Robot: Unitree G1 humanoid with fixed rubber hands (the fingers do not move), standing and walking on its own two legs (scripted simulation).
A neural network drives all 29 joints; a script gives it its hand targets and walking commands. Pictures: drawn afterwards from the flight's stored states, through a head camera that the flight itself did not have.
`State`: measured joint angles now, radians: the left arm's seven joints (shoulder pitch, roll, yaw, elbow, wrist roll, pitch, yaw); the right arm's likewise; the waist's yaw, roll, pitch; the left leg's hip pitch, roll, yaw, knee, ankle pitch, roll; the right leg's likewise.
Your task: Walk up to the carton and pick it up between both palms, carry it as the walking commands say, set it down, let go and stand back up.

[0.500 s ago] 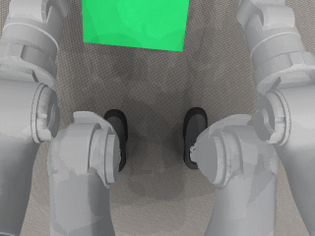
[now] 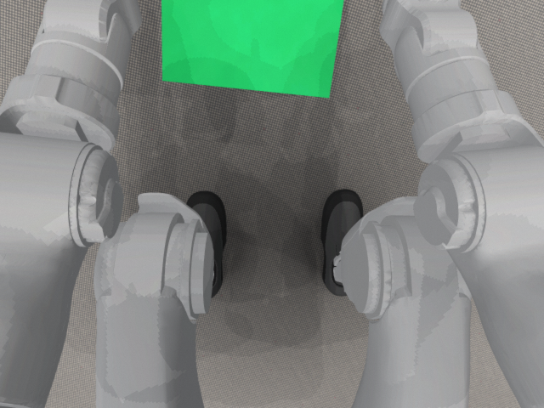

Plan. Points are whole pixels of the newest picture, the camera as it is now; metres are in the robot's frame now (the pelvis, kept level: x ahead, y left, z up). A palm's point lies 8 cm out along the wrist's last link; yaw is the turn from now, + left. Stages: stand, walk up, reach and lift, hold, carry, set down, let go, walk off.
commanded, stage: reach and lift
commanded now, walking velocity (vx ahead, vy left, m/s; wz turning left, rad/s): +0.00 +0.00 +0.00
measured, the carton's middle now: out of the picture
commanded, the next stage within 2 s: none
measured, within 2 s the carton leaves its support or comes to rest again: leaves its support in 0.70 s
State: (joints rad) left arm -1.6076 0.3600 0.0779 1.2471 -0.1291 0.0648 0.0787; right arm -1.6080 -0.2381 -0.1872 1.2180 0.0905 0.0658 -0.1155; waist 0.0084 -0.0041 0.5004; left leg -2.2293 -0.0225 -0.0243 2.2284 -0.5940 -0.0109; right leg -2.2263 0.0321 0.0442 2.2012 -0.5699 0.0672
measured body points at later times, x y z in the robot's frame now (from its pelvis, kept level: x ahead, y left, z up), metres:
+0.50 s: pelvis +0.01 -0.01 -0.01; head +0.38 +0.01 +0.23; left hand +0.56 +0.16 -0.21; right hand +0.56 -0.13 -0.20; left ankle +0.11 +0.12 -0.33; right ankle +0.12 -0.13 -0.33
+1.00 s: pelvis -0.01 -0.01 +0.01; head +0.36 +0.01 +0.24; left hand +0.55 +0.15 -0.17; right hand +0.57 -0.13 -0.15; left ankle +0.11 +0.12 -0.33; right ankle +0.12 -0.14 -0.33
